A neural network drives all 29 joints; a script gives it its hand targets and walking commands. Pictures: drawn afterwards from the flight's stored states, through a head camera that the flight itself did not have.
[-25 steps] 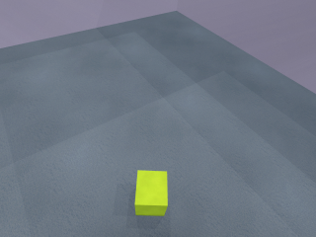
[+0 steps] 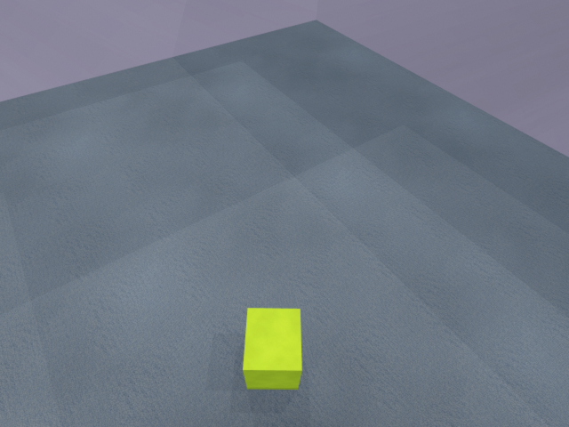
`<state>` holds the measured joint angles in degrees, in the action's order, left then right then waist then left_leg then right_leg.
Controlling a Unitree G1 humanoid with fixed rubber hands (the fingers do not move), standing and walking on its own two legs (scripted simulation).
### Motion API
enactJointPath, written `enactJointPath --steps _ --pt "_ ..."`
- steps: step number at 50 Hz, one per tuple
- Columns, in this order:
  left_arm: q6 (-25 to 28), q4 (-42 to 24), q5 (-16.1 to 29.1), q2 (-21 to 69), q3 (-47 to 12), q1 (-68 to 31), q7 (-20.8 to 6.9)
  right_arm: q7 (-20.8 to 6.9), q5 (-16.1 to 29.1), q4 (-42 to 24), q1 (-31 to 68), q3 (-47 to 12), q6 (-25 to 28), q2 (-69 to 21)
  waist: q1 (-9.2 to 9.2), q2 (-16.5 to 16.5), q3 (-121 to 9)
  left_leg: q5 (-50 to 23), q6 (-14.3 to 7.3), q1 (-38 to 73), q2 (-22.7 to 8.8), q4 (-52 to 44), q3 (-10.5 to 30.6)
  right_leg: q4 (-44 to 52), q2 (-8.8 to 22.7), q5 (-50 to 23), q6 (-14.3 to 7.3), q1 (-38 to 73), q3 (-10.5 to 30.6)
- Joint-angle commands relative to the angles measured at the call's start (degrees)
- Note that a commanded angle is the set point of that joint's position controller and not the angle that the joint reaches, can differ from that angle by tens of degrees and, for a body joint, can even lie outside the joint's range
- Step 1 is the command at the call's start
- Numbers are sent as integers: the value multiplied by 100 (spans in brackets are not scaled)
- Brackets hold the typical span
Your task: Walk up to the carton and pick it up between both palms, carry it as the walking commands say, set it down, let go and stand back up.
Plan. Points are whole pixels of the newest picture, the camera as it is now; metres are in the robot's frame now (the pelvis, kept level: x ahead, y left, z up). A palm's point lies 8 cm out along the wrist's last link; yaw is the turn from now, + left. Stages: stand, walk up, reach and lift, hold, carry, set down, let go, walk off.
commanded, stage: stand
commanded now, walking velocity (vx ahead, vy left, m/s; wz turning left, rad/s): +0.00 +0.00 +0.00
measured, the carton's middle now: (273, 349) +0.44 +0.04 -0.66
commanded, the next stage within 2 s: reach and lift in 0.30 s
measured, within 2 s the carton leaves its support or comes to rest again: neither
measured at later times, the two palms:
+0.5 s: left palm out of the picture +0.12 +0.24 -0.12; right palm (439, 423) +0.16 -0.23 -0.11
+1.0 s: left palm (142, 394) +0.19 +0.25 -0.17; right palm (388, 376) +0.24 -0.18 -0.18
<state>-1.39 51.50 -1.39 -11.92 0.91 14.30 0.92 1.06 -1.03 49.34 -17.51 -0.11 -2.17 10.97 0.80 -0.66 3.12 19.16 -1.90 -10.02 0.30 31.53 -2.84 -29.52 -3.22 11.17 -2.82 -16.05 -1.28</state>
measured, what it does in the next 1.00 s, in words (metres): stands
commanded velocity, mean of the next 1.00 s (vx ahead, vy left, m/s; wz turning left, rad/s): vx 0.00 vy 0.00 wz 0.00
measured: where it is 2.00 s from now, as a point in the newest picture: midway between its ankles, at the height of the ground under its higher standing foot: outside the picture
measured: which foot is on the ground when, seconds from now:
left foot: down 0.00-1.00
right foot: down 0.00-1.00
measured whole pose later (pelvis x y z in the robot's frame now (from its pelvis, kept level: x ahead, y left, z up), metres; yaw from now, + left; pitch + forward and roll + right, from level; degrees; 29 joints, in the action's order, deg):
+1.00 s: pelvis -0.01 +0.00 -0.05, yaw +2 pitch +20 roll +2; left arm -2.6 40.2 4.9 -11.9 4.7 -6.0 -1.0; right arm 3.6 0.5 36.3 10.0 0.2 -7.1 9.0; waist 0.8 0.3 4.0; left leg 24.3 -1.8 -45.8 3.0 50.2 -3.2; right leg -50.7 0.1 17.7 -2.8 -52.8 -1.3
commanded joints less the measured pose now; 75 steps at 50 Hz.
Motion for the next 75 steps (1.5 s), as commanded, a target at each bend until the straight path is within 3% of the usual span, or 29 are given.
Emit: enactJointPath --steps 1,2,7,10,15,16,17,21,24,28,32,33,34,39,41,42,43,44,49,55,56,59,60,63,67,68,73,74,75 --pt "166 -93 19 -629 131 -134 51 80 -68 77 -347 237 190 661 -104 -208 -184 -423 -194 -214 -572 -1148 874 1050 909 320 -130 227 883" --pt "181 -128 30 -602 140 -234 59 64 -43 29 -486 241 213 595 -123 163 -353 -618 -187 -103 -572 -1117 821 993 889 121 -127 370 831" --pt "109 -145 30 -576 121 -147 43 86 -53 70 -301 213 174 652 -54 -395 32 -509 -178 -436 -634 -1385 904 857 824 99 -95 269 744" --pt "135 -146 28 -518 143 -192 30 94 -68 40 -398 272 230 775 -54 -402 -227 -770 -231 -322 -871 -1499 1101 522 610 -137 -15 478 340" --pt "143 -157 17 -563 131 -96 44 104 -57 -24 -224 237 196 656 -28 -128 -132 -364 -232 -423 -638 -1293 915 840 826 -24 -99 376 699" --pt "-220 -2167 414 -947 81 -2106 -193 8 465 -2035 1786 328 -282 1210 -475 -180 72 1615 -230 -2009 -353 -331 444 -195 586 1445 118 399 153" --pt "-432 -2446 421 -917 76 -2814 -254 27 579 -3354 3088 33 -490 1200 -267 -179 -114 1914 -309 -2184 -364 -329 392 -351 559 1827 107 510 45" --pt "-1318 -2146 450 -1057 141 -2246 -331 -87 377 -2795 2247 187 -1568 938 -175 -337 78 2342 -288 -2657 -453 -474 234 -827 377 1618 325 938 -383" --pt "-1790 -1989 344 -1017 384 -1628 -402 -120 118 -2231 1612 351 -2089 611 -21 -229 275 1600 -108 -2948 -523 -602 486 -797 322 880 321 1149 -5" --pt "-1665 -1952 142 -797 416 -1566 -344 -105 139 -1281 1118 271 -1995 312 -195 -385 628 523 -114 -3069 -385 -499 651 -684 461 -91 206 807 406" --pt "-888 -2306 109 -825 502 -1962 -329 -114 9 -1947 1815 523 -1185 335 -35 -87 -354 -1256 -90 -2702 -255 368 776 -1074 504 -1348 176 442 653" --pt "-723 -2124 338 -624 364 -1775 -331 -86 -162 -1801 1520 630 -995 427 -262 97 -966 -1677 -66 -2698 -191 575 759 -1314 489 -1865 158 457 634" --pt "-505 -2303 206 -775 567 -1929 -348 -70 -76 -2089 1895 588 -763 315 -15 -51 -1478 -2012 -21 -2716 -132 785 767 -1515 478 -2343 219 553 657" --pt "-64 -1663 562 -927 787 -2268 -385 229 198 -2422 2384 484 -270 292 37 1025 -2747 -1196 37 -4484 21 1353 645 -2265 779 -4432 409 1138 1150" --pt "106 -1714 530 -1076 964 -2476 -335 278 256 -2755 2977 507 -84 225 231 1119 -3250 -932 80 -5283 74 1614 555 -2520 896 -4746 387 1342 1325" --pt "51 -1976 713 -942 704 -2566 -325 373 228 -2786 2764 622 -148 375 -39 1101 -3587 -915 76 -5062 76 1540 564 -2484 887 -4810 388 1700 1305" --pt "107 -1950 623 -1063 859 -2220 -291 343 306 -2779 2520 405 -150 120 193 1074 -3974 -1294 74 -5097 110 1573 515 -2593 888 -4990 404 1809 1294" --pt "151 -2086 816 -1022 760 -2483 -297 388 435 -2682 2547 203 -169 -93 141 1111 -4011 -1191 78 -5225 117 1687 510 -2623 947 -5105 409 1709 1352" --pt "13 -2590 586 -676 679 -3151 6 324 397 -2251 3050 606 -304 283 -114 -1 -4875 -2379 276 -4009 52 1819 683 -2527 566 -3428 250 338 1007" --pt "-244 -2336 859 -419 722 -4434 118 243 279 -1714 4628 820 -514 511 -333 36 -4026 -1411 307 -3983 56 1890 651 -2352 325 -1248 214 -1302 670" --pt "-377 -2227 648 -477 888 -4440 221 188 280 -1367 4845 898 -600 624 -50 -281 -3740 -1370 418 -3757 -3 1829 722 -2381 346 -658 209 -2039 646" --pt "-684 -2005 780 -121 776 -5101 315 88 222 -961 5472 1027 -806 874 -261 -455 -3554 -818 523 -3462 -25 1787 887 -2275 288 152 53 -2801 479" --pt "-768 -2023 702 -255 883 -5405 338 93 264 -932 5792 995 -890 789 -124 -331 -3576 -380 458 -3858 -27 1821 795 -2279 314 338 126 -2561 544" --pt "-762 -1938 730 -208 958 -6086 365 98 215 -699 6180 1131 -913 827 -302 -371 -3656 -442 440 -4240 9 1917 837 -2381 344 62 55 -2492 584" --pt "-708 -1554 665 43 963 -6535 426 28 403 -404 7008 1015 -777 547 -54 -347 -3947 -877 433 -4381 62 1971 868 -2554 276 -211 102 -2804 499" --pt "-633 -1577 525 -162 1152 -6615 413 28 468 -685 7223 1033 -678 505 121 -222 -4506 -997 346 -4445 139 2133 750 -2565 261 -427 135 -2475 585" --pt "-381 -1930 563 -614 1373 -7067 382 321 456 -1210 7834 1021 -480 650 147 437 -6586 -1468 243 -5196 337 2359 605 -2960 317 -2291 253 -551 840" --pt "-359 -1633 542 -545 1388 -7028 379 353 546 -1172 7973 986 -442 527 286 147 -6190 -1547 273 -5590 326 2422 543 -3097 354 -2475 233 -699 876" --pt "-311 -1872 564 -649 1426 -7477 362 405 320 -1571 8510 1273 -361 722 96 403 -6696 -1494 232 -5704 346 2431 611 -3119 347 -2750 204 -304 927"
